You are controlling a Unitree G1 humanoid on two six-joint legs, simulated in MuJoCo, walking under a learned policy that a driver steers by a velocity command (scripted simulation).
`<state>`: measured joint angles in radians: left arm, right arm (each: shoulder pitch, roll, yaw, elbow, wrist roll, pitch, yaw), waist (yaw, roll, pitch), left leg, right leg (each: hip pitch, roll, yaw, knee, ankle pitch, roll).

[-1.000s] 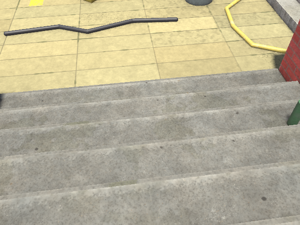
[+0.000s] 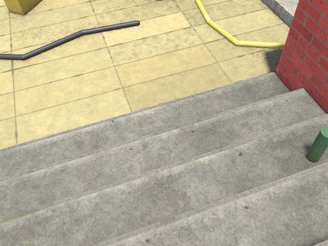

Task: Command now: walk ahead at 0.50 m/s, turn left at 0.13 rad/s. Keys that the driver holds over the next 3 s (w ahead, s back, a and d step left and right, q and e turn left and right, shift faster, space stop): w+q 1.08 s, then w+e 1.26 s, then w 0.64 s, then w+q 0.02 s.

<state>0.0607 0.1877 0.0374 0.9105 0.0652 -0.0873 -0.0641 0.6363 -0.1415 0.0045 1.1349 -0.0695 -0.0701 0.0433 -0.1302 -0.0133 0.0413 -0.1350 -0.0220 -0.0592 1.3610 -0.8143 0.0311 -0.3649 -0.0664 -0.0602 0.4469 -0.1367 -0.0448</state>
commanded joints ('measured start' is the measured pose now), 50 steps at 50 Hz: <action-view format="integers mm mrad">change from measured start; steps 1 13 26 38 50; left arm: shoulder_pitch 574 535 698 257 5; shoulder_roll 241 -44 30 -20 99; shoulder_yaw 65 -42 -41 -39 -63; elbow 144 157 256 -9 -159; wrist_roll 22 50 29 21 21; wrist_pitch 10 -59 3 -29 17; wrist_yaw -19 80 120 75 34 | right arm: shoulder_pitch -94 -359 -735 -278 -54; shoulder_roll -75 -22 -59 -130 -145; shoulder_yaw -9 -2 7 -53 -22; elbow -142 -237 -334 -152 -174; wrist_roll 41 -18 -31 23 -16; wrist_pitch -39 -14 16 -60 -48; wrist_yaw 56 40 41 15 6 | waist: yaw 285 166 299 150 53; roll -135 15 12 16 45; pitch -177 42 186 40 72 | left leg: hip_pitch -974 -747 -487 -240 -371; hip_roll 8 221 162 252 88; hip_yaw -34 -100 91 -212 -372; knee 579 -581 -984 -1076 -580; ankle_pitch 159 1153 1015 895 247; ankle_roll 39 50 38 338 212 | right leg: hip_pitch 862 336 384 -209 53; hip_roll -413 -246 -248 -98 -16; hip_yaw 510 21 -68 121 102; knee -22 -116 52 736 -57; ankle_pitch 46 289 30 -236 399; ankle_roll -319 -214 -102 4 60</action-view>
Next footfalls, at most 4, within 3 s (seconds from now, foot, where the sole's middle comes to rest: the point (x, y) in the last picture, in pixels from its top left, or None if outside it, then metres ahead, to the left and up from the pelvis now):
0.58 left None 0.43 0.23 -0.91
1.06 right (134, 207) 0.77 0.13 -1.04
1.52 left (79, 205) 0.82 0.41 -1.04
1.94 right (108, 160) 1.15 0.28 -1.17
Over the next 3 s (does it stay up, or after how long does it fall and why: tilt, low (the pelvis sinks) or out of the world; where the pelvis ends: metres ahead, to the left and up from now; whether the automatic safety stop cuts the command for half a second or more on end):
stays up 1.58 0.39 -0.60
